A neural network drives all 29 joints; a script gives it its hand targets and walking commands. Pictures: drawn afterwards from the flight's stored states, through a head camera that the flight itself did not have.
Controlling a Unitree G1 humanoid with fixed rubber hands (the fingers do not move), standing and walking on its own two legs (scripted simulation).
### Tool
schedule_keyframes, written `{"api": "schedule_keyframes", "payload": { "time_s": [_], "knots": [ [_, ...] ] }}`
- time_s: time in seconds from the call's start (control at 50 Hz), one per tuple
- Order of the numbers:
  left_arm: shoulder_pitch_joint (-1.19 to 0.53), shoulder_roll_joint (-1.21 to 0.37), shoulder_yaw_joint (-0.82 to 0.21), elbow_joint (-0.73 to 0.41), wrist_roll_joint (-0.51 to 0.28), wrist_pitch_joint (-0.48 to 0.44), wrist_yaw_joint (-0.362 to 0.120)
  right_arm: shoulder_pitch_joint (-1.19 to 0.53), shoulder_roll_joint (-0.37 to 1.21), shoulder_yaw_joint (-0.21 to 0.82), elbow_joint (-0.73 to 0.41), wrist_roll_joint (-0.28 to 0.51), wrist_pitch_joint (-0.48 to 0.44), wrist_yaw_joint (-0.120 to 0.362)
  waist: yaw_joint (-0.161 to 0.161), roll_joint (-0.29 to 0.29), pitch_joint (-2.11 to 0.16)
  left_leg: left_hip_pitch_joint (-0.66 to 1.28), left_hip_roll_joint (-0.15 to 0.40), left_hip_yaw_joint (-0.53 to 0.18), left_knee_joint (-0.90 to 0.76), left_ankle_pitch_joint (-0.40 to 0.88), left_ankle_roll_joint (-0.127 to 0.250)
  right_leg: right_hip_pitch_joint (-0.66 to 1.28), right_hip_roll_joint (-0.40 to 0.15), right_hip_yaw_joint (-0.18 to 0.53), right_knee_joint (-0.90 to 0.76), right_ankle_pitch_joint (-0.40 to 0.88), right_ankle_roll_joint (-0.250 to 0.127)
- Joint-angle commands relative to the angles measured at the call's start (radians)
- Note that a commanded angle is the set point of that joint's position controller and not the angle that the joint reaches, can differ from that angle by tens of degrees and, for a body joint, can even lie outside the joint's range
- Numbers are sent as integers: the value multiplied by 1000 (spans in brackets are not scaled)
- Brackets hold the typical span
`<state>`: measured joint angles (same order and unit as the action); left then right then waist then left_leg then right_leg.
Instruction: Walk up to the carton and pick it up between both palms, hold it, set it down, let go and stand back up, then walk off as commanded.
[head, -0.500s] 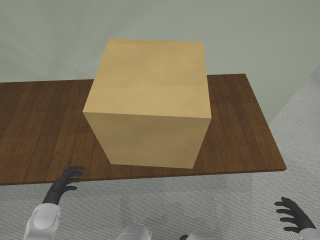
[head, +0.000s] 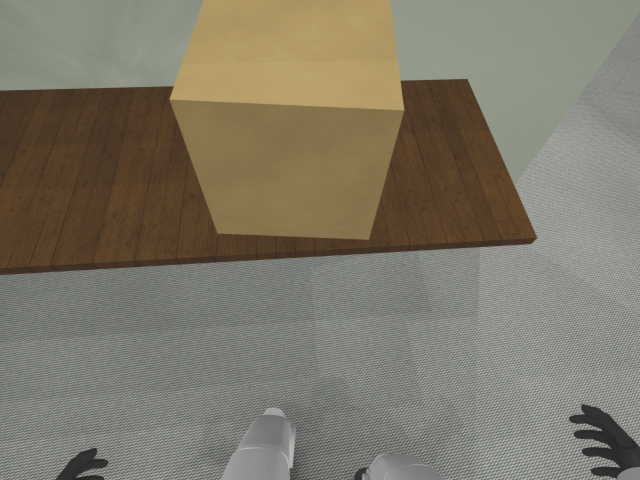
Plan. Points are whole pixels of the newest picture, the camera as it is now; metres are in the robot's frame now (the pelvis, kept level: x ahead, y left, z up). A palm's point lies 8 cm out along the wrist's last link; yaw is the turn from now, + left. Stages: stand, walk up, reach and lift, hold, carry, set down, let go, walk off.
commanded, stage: walk off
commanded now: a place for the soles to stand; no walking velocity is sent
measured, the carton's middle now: (296, 122) +0.58 +0.05 +0.05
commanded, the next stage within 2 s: stand in 1.86 s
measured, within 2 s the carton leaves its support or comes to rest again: neither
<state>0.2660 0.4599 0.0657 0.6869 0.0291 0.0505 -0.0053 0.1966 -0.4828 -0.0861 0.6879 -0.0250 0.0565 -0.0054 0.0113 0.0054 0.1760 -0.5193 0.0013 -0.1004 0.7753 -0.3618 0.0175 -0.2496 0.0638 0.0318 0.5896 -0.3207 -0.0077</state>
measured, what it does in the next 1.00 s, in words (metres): walks backwards: left foot, then right foot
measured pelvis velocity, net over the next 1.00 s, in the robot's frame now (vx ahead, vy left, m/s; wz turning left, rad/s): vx -0.25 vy -0.02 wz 0.01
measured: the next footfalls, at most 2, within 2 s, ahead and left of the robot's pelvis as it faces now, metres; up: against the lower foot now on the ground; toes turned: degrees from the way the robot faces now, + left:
left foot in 0.24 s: -0.03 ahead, +0.11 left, +0.00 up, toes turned -3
right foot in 0.76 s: -0.18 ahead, -0.13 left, +0.00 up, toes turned +2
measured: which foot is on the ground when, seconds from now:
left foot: up 0.00-0.22, down 0.24-0.76, up 0.78-1.00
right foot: down 0.00-0.24, up 0.26-0.74, down 0.76-1.00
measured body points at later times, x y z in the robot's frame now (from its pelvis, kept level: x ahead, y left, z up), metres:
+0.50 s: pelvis -0.12 +0.03 +0.02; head -0.05 +0.09 +0.46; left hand +0.01 +0.36 -0.11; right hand +0.01 -0.31 -0.02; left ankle -0.07 +0.11 -0.72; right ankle -0.15 -0.14 -0.62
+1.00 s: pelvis -0.25 -0.02 +0.01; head -0.18 -0.02 +0.45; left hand -0.12 +0.32 -0.07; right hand -0.16 -0.36 -0.09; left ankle -0.29 +0.10 -0.65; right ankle -0.22 -0.13 -0.72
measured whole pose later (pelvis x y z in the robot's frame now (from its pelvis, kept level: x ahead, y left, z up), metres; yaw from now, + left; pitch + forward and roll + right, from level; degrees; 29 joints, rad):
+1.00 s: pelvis -0.25 -0.02 +0.01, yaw +0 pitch -1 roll +0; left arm 0.19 0.44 0.09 0.63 0.02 0.05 0.00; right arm 0.30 -0.45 -0.07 0.73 0.00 0.03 -0.02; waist 0.03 0.01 0.16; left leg -0.42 -0.10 -0.11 1.11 -0.49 -0.02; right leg -0.30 0.02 0.01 0.57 -0.26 -0.03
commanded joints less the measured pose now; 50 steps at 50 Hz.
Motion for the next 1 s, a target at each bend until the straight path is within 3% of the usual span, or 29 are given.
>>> {"api": "schedule_keyframes", "payload": {
  "time_s": [0.0, 0.02, 0.06, 0.08, 0.1, 0.14, 0.18, 0.2, 0.22, 0.24, 0.26, 0.28, 0.3, 0.34, 0.42, 0.48, 0.56, 0.62, 0.7, 0.72, 0.74, 0.76, 0.78, 0.8, 0.82, 0.84, 0.9, 0.96, 0.98],
  "knots": [
    [-97, 238, 54, -99, -4, -31, 21, 29, -171, -47, -1, 22, -21, -19, 2, -23, -59, 31, -112, -116, 417, -141, -7, -179, -346, 341, -272, 85, -252],
    [-138, 199, 53, -116, -7, -31, 27, 97, -154, -41, 10, 22, -22, -17, -33, -41, -69, 41, -107, -65, 412, -102, -13, -146, -304, 250, -214, 184, -230],
    [-108, 175, 50, -104, -17, -29, 22, 118, -152, -41, 6, 15, -21, -5, -14, -94, -100, 38, -102, -19, 439, -101, -20, -58, -292, 208, -159, 303, -232],
    [-74, 190, 58, -109, -9, -30, 23, 81, -147, -36, -13, 19, -18, -6, 8, -163, -69, 27, -86, -29, 381, -114, -14, -54, -301, 243, -151, 357, -237],
    [-45, 196, 56, -109, -6, -30, 22, 58, -137, -32, -36, 15, -22, -4, 25, -156, -76, -7, -88, -33, 334, -135, -11, -9, -311, 284, -141, 387, -252],
    [-14, 205, 55, -115, -9, -32, 22, 70, -121, -28, -46, 19, -25, -2, 35, -175, -140, -20, -50, -19, 170, -143, -10, 151, -314, 266, -91, 505, -245],
    [-40, 194, 52, -113, -10, -19, 19, 131, -101, -30, -8, 19, -30, -5, 7, -270, -198, 143, -1, 35, -169, -42, 12, 137, -267, 209, 3, 598, -187],
    [-24, 172, 37, -107, -19, -9, 14, 156, -99, -43, -4, 6, -43, -7, -11, -228, -256, 270, -19, 61, -338, 60, 22, 72, -240, 197, 67, 561, -148],
    [4, 127, 28, -102, -26, -9, 14, 147, -118, -46, -9, -7, -54, -7, -1, -105, -261, 339, 11, -3, -382, 161, 38, 5, -187, 157, 151, 458, -92],
    [2, 94, 19, -119, -38, -7, 18, 88, -200, -51, -38, -18, -64, -9, 9, 189, -254, 403, 213, -282, -384, 432, 111, -230, -43, 72, 330, -3, -38],
    [-79, 148, 43, -115, -31, -4, 29, 92, -286, -64, -55, -1, -73, -10, -43, 293, -220, 324, 364, -493, -361, 669, 216, -304, 60, 95, 538, -356, -23],
    [-106, 176, 46, -108, -24, 2, 33, 122, -245, -61, -69, -6, -73, -20, -58, 114, -201, 331, 347, -450, -329, 664, 221, -305, 67, 200, 635, -316, -44],
    [-92, 168, 43, -82, -32, -1, 40, 60, -198, -39, -55, -1, -70, -28, -32, 66, -142, 293, 285, -287, -311, 695, 173, -334, 96, 222, 680, -273, -40],
    [-27, 170, 44, -65, -36, -2, 35, 9, -138, -21, -65, 6, -63, -25, -7, 72, -124, 306, 221, -157, -301, 684, 171, -330, 103, 189, 732, -172, -12],
    [-9, 166, 49, -77, -26, 11, 23, 46, -155, -33, -60, 19, -50, -31, -46, 101, -165, 430, 181, -189, -347, 420, 124, -328, 117, 202, 632, -128, 30],
    [2, 163, 46, -77, -19, 11, 14, 27, -166, -38, -67, 12, -45, -27, -58, 153, -155, 419, 212, -225, -374, 279, 181, -323, 90, 173, 556, -142, 28],
    [12, 137, 43, -61, -21, 13, 10, 52, -165, -41, -43, 7, -35, -17, -72, 189, -147, 379, 215, -227, -401, 131, 178, -238, 59, 123, 373, -170, 12],
    [61, 148, 45, -38, -21, 17, -1, 33, -185, -54, -47, 3, -30, -20, -50, 192, -148, 255, 229, -244, -466, -55, 164, -121, 37, 76, 274, -179, -11],
    [132, 108, 56, 3, -13, 13, -8, -10, -197, -52, -36, -3, -20, -10, 8, 211, -178, 143, 172, -161, -398, 9, 69, 133, 3, -50, -115, -86, -36],
    [154, 109, 64, 18, -10, 12, -8, 11, -166, -39, -30, 0, -17, -10, 21, 131, -182, 74, 116, -112, -312, -99, 48, 168, -23, -1, -168, -109, -40],
    [147, 141, 70, -14, -7, 6, -9, 16, -128, -32, -31, 9, -18, -19, 33, 2, -108, -22, 13, -77, -128, -208, 28, 105, -133, 199, -299, -178, -65],
    [38, 234, 84, -54, 18, -10, -7, 41, -103, -27, -22, 27, -21, -24, 30, -230, -104, -84, -179, -34, 186, -244, -23, -14, -370, 485, -385, -163, -180],
    [-17, 266, 90, -68, 16, -8, 2, 32, -152, -32, -5, 23, -20, -36, 40, -142, -66, 3, -142, -130, 360, -202, -23, -199, -441, 468, -393, -158, -259],
    [-100, 208, 75, -80, -5, -11, 4, 103, -164, -45, 32, 24, -29, -39, -16, -67, -33, 54, -120, -119, 423, -138, -30, -260, -360, 344, -359, -102, -249],
    [-154, 177, 64, -91, -13, -16, 12, 139, -162, -43, 37, 31, -30, -35, -47, -73, 4, 50, -113, -109, 439, -98, -33, -229, -298, 255, -311, 44, -207],
    [-175, 169, 67, -103, -13, -16, 9, 172, -169, -39, 37, 23, -31, -26, -49, -162, -21, 71, -98, -66, 496, -72, -43, -190, -265, 189, -271, 103, -211],
    [-80, 158, 69, -109, -12, -15, 8, 144, -148, -32, -6, 22, -29, -21, 13, -174, -80, 13, -118, -57, 495, -118, -32, -16, -295, 212, -197, 302, -228],
    [-27, 136, 63, -117, -12, -8, 15, 127, -112, -21, -16, 20, -38, -21, 54, -177, -154, -46, -74, -15, 232, -167, -32, 250, -275, 196, -80, 576, -237],
    [-34, 141, 68, -131, -10, -6, 11, 150, -106, -18, -39, 27, -40, -20, 48, -227, -188, -3, -63, -2, 160, -168, -29, 263, -262, 184, -62, 624, -222]
  ]
}}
